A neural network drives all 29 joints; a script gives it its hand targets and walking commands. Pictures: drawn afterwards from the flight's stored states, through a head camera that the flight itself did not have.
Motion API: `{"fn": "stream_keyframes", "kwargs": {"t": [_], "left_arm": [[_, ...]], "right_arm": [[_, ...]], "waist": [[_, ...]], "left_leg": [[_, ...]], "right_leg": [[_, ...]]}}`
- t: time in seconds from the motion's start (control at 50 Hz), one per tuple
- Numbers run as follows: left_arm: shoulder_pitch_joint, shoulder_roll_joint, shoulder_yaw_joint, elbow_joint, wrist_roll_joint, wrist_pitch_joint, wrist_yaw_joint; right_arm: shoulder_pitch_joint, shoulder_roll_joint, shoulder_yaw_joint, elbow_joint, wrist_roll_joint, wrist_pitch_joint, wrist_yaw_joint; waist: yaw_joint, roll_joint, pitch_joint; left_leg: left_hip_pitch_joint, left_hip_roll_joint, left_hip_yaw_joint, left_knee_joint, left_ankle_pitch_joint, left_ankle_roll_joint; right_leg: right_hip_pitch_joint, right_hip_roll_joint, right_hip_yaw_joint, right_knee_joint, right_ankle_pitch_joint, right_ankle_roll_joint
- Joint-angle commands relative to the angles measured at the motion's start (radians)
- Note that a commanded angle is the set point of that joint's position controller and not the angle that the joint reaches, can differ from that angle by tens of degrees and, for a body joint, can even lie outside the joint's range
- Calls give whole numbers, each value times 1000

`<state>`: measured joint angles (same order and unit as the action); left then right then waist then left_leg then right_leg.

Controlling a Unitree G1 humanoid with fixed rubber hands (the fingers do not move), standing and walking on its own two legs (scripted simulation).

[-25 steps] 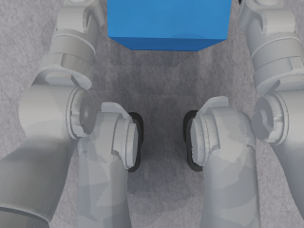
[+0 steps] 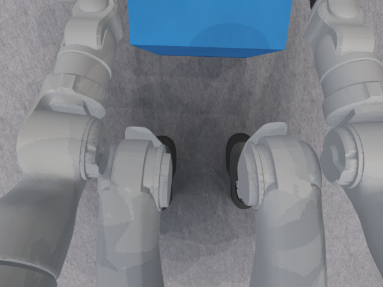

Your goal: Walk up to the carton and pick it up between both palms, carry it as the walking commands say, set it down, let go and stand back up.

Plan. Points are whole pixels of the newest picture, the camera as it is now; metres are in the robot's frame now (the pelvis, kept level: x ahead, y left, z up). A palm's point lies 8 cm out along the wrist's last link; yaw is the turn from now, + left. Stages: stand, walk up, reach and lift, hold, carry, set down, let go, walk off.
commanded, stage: set down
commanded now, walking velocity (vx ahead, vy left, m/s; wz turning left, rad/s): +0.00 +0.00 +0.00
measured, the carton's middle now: out of the picture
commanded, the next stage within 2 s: let go in 1.58 s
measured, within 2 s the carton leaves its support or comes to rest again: neither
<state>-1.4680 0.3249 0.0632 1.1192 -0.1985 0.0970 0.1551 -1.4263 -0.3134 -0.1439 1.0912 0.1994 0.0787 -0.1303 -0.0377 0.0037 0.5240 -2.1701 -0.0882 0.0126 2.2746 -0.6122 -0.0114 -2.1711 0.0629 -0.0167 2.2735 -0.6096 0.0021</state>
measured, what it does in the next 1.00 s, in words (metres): rises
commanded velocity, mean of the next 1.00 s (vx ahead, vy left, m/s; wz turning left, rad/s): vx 0.00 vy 0.00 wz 0.00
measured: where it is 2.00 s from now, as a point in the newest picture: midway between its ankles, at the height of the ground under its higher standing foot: (201, 184)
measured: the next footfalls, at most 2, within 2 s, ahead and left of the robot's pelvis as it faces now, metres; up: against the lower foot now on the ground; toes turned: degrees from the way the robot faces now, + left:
none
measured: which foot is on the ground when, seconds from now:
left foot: down 0.00-1.00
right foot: down 0.00-1.00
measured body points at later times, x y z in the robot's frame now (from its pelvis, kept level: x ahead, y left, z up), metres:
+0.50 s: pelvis +0.00 +0.00 +0.02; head +0.37 -0.02 +0.26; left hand +0.56 +0.16 -0.14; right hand +0.54 -0.21 -0.14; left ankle +0.11 +0.11 -0.32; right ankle +0.11 -0.11 -0.32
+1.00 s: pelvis -0.02 +0.00 +0.14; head +0.35 -0.02 +0.38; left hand +0.56 +0.17 +0.01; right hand +0.54 -0.22 +0.01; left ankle +0.11 +0.11 -0.32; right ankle +0.11 -0.11 -0.32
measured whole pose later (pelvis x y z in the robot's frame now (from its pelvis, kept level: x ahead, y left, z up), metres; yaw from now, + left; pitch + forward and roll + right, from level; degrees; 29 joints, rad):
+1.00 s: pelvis -0.02 +0.00 +0.14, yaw +0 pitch +28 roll +1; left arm -1.35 0.40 0.15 0.58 -0.19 0.43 0.14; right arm -1.33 -0.39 -0.19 0.55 0.20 0.43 -0.13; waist -0.03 0.02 0.53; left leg -1.79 -0.08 -0.01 1.80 -0.51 -0.01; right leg -1.80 0.07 0.02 1.80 -0.50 0.00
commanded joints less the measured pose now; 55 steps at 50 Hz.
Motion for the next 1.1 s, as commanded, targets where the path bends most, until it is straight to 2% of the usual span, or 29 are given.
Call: {"fn": "stream_keyframes", "kwargs": {"t": [0.0, 0.02, 0.04, 0.1, 0.12, 0.14, 0.18, 0.2, 0.22, 0.26, 0.28, 0.32, 0.38, 0.42, 0.48, 0.6, 0.68, 0.72, 0.76, 0.8, 0.82, 0.86, 0.88, 0.9, 0.96, 0.98, 1.0, 1.04, 1.08], "left_arm": [[-329, 145, 23, -307, -9, -66, 15], [-309, 143, 20, -316, -16, -65, 13], [-303, 155, 33, -337, -16, -62, 9], [-281, 151, 3, -341, -43, -44, -13], [-265, 138, -5, -306, -43, -35, -22], [-255, 153, 1, -306, -39, -30, -27], [-262, 176, 9, -358, -38, -26, -30], [-258, 197, 35, -399, -30, -26, -30], [-255, 202, 40, -406, -31, -24, -29], [-238, 219, 59, -443, -16, -10, -26], [-241, 218, 52, -526, -16, 2, -21], [-220, 225, 75, -609, -5, 30, -10], [-190, 209, 73, -660, -22, 89, -6], [-164, 206, 70, -649, -25, 127, -10], [-174, 229, 102, -729, -9, 163, -9], [-181, 251, 147, -733, 29, 196, -10], [-192, 243, 144, -667, 33, 215, -18], [-203, 248, 144, -675, 38, 220, -19], [-225, 253, 137, -714, 30, 231, -18], [-240, 258, 137, -741, 29, 248, -14], [-240, 261, 136, -725, 25, 257, -14], [-256, 255, 125, -709, 17, 275, -15], [-267, 261, 126, -729, 11, 280, -14], [-272, 264, 128, -740, 12, 287, -15], [-267, 282, 146, -773, 17, 299, -15], [-274, 273, 127, -769, 10, 306, -16], [-279, 282, 138, -802, 14, 309, -19], [-268, 285, 139, -803, 15, 317, -23], [-270, 284, 129, -815, 14, 327, -24]], "right_arm": [[-335, -169, 11, -288, 49, -53, -4], [-321, -181, 7, -316, 48, -54, -7], [-325, -192, 7, -347, 51, -51, -8], [-282, -204, 0, -334, 37, -35, -6], [-269, -197, 11, -291, 33, -26, -1], [-263, -195, 9, -299, 25, -20, 0], [-241, -188, -5, -305, 23, -13, 2], [-242, -196, -15, -347, 24, -13, 0], [-239, -203, -21, -361, 21, -10, 0], [-214, -204, -31, -383, 24, 6, -3], [-215, -212, -34, -445, 23, 16, -7], [-198, -234, -52, -546, 19, 45, -16], [-181, -249, -58, -637, 24, 100, -25], [-180, -239, -54, -683, 23, 137, -30], [-180, -253, -61, -761, 17, 178, -31], [-156, -228, -79, -737, 1, 221, -24], [-188, -224, -74, -704, -6, 238, -17], [-193, -221, -70, -700, 0, 246, -13], [-224, -240, -72, -764, 9, 255, -12], [-223, -266, -84, -774, 7, 269, -11], [-244, -271, -73, -781, 11, 277, -8], [-245, -275, -76, -749, 2, 295, -6], [-255, -288, -85, -771, -2, 299, -5], [-255, -281, -82, -768, 3, 309, -6], [-229, -292, -100, -769, -8, 318, -6], [-222, -290, -103, -752, -9, 323, -5], [-231, -296, -99, -786, -5, 329, -7], [-228, -289, -100, -815, -3, 333, -7], [-223, -300, -117, -826, -6, 338, -8]], "waist": [[6, 51, -1791], [-7, 44, -1828], [0, 38, -1846], [-47, 29, -1815], [-43, 30, -1749], [-40, 19, -1724], [-47, 15, -1752], [-30, 12, -1779], [-34, 0, -1797], [-15, 20, -1852], [-16, 32, -1940], [-6, 37, -2067], [-11, 35, -2114], [-5, 26, -2108], [-5, 9, -2132], [-2, -26, -2111], [5, -22, -2081], [22, 4, -2108], [22, 12, -2190], [14, 30, -2262], [22, 19, -2259], [1, 16, -2219], [-9, 9, -2238], [-7, 6, -2252], [-17, -4, -2286], [-34, 9, -2286], [-24, 11, -2320], [-27, 1, -2334], [-41, 17, -2354]], "left_leg": [[741, 25, -13, -166, 546, -3], [739, 23, -14, -162, 571, 1], [726, 24, -7, -155, 579, 4], [680, 31, -11, -156, 546, 8], [635, 35, -2, -160, 495, 7], [608, 37, -3, -164, 472, 7], [639, 41, -9, -166, 462, 6], [636, 41, 0, -160, 467, 5], [651, 39, -2, -162, 475, 6], [682, 37, 8, -167, 475, 0], [740, 29, 12, -179, 497, -2], [841, 23, 21, -190, 527, -5], [876, 16, 34, -226, 503, 2], [862, 13, 35, -263, 466, 9], [862, 5, 39, -301, 458, 10], [866, -2, 31, -383, 444, 19], [892, -2, 27, -454, 413, 23], [953, -2, 23, -496, 412, 21], [1020, -2, 22, -526, 432, 21], [1086, -5, 19, -556, 444, 17], [1095, -7, 22, -573, 431, 17], [1091, -6, 20, -611, 391, 16], [1106, -8, 19, -628, 392, 15], [1122, -7, 22, -645, 382, 16], [1159, -13, 20, -693, 417, 13], [1187, -14, 17, -713, 418, 11], [1189, -15, 24, -722, 429, 11], [1231, -15, 18, -757, 456, 14], [1279, -15, 10, -789, 471, 10]], "right_leg": [[713, 2, 17, -175, 580, 9], [747, 3, 22, -174, 624, 10], [767, 1, 28, -169, 646, 11], [765, -8, 22, -168, 642, 12], [740, -16, 26, -180, 598, 12], [739, -18, 24, -180, 586, 13], [752, -23, 18, -181, 572, 12], [782, -23, 23, -179, 586, 12], [790, -22, 17, -175, 596, 12], [836, -16, 16, -184, 598, 11], [882, -10, 10, -192, 616, 11], [943, -1, 2, -206, 624, 11], [998, 8, -6, -250, 602, 6], [1017, 12, -8, -285, 578, 9], [1051, 16, -10, -324, 572, 9], [1066, 22, -12, -411, 567, 12], [1042, 21, -14, -486, 514, 7], [1041, 23, -16, -520, 489, 5], [1086, 23, -18, -549, 499, 1], [1118, 25, -24, -575, 504, 0], [1128, 25, -27, -589, 487, 2], [1130, 19, -30, -625, 448, 2], [1146, 17, -30, -643, 452, 3], [1170, 16, -28, -662, 444, 6], [1235, 17, -27, -710, 492, 8], [1236, 18, -30, -727, 492, 8], [1280, 16, -19, -744, 512, 9], [1326, 15, -18, -779, 542, 13], [1340, 17, -25, -803, 552, 14]]}}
